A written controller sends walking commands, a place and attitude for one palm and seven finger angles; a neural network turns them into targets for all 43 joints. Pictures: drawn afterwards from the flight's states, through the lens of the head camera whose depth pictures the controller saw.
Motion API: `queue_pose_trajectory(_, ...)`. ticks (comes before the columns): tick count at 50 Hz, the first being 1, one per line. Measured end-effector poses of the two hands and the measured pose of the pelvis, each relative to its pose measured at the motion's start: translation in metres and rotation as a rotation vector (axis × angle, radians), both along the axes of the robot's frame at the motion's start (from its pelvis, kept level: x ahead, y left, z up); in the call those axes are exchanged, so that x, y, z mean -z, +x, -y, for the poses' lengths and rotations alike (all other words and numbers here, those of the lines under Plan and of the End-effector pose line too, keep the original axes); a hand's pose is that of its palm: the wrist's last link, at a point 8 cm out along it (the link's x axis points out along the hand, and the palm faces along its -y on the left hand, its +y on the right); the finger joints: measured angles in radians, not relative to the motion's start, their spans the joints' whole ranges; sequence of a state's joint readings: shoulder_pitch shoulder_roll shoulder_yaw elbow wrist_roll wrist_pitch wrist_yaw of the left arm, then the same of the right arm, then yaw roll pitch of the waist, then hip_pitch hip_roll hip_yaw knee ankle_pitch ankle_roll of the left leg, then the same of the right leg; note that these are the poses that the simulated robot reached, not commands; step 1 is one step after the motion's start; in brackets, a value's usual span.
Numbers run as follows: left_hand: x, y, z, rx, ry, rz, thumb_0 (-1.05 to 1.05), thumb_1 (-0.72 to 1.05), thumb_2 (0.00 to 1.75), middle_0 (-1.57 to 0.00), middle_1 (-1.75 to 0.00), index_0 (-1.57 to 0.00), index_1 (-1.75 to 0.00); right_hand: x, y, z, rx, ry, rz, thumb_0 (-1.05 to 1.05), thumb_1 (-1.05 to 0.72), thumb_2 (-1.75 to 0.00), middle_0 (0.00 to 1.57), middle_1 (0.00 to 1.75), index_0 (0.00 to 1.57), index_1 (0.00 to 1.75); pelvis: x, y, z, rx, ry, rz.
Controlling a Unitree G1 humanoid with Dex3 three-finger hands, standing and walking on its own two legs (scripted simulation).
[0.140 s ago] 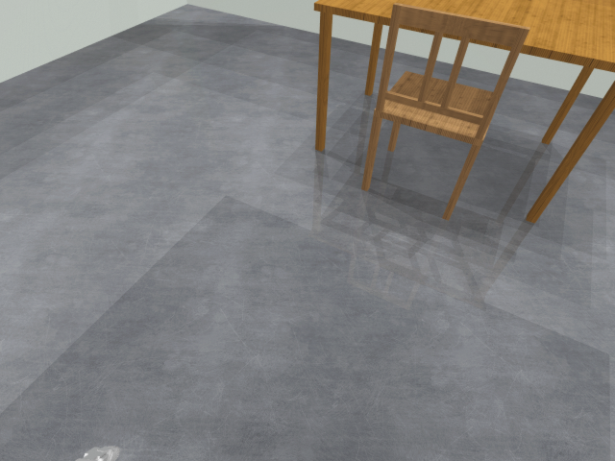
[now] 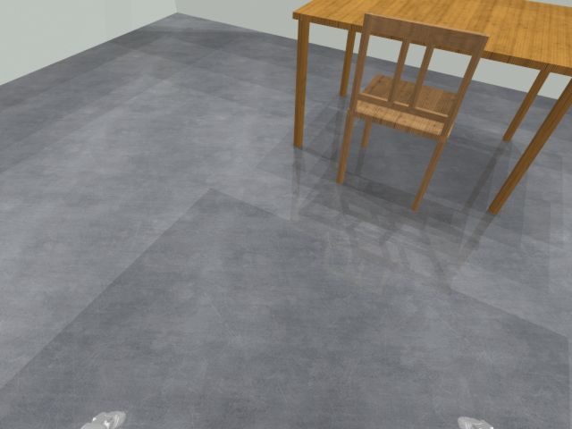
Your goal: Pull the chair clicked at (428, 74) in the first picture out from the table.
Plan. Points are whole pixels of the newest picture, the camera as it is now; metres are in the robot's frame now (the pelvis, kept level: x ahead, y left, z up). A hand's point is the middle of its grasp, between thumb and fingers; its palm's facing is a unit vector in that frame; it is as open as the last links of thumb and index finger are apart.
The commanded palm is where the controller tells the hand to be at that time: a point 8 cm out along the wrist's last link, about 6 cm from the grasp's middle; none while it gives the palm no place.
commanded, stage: stand and wait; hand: left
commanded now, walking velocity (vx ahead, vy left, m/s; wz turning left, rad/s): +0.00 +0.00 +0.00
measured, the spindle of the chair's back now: (398, 71) +1.40 -0.35 -0.12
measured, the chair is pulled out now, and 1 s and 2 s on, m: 0.00 0.00 0.00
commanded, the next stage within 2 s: look at it before walking up in 0.68 s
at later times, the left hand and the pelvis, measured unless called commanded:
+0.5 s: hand out of the picture +0.06 +0.24 -0.15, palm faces -0.02 -0.94 -0.35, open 7.4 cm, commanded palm none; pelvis -0.01 -0.01 +0.01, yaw +0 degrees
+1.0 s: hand out of the picture +0.05 +0.23 -0.15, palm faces -0.03 -0.94 -0.33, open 7.4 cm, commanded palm none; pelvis -0.02 -0.02 +0.01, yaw +0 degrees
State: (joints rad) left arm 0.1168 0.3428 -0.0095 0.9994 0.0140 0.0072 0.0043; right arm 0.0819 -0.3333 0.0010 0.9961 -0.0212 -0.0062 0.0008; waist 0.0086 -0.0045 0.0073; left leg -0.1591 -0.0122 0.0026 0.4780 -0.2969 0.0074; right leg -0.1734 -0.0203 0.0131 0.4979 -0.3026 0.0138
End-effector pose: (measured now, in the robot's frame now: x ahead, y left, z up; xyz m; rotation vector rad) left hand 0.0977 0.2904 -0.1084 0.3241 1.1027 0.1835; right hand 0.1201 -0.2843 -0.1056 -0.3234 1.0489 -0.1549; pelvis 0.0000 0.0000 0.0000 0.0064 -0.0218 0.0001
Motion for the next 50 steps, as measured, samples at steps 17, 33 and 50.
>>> queue_pose_trajectory(17,0.006,-0.032,0.011,-0.028,-0.012,-0.073,0.00,0.90,0.90,-0.21,-0.30,-0.20,-0.30,0.004,-0.035,0.017,0.038,-0.011,-0.090,0.01,-0.90,-0.90,0.20,0.30,0.20,0.30,-0.004,-0.008,0.011,0.001,-0.001,0.010)
queue_pose_trajectory(33,0.001,-0.048,0.010,-0.030,0.007,-0.099,0.01,0.90,0.90,-0.20,-0.30,-0.20,-0.30,0.010,-0.072,0.026,0.068,-0.005,-0.159,0.01,-0.90,-0.90,0.20,0.30,0.20,0.30,-0.006,-0.019,0.016,0.005,0.000,0.017)
queue_pose_trajectory(50,0.003,-0.049,0.018,-0.018,-0.010,-0.097,0.00,0.90,0.90,-0.21,-0.30,-0.20,-0.30,0.009,-0.076,0.025,0.066,0.000,-0.160,0.01,-0.90,-0.90,0.20,0.30,0.20,0.30,-0.007,-0.023,0.017,0.008,-0.001,0.009)
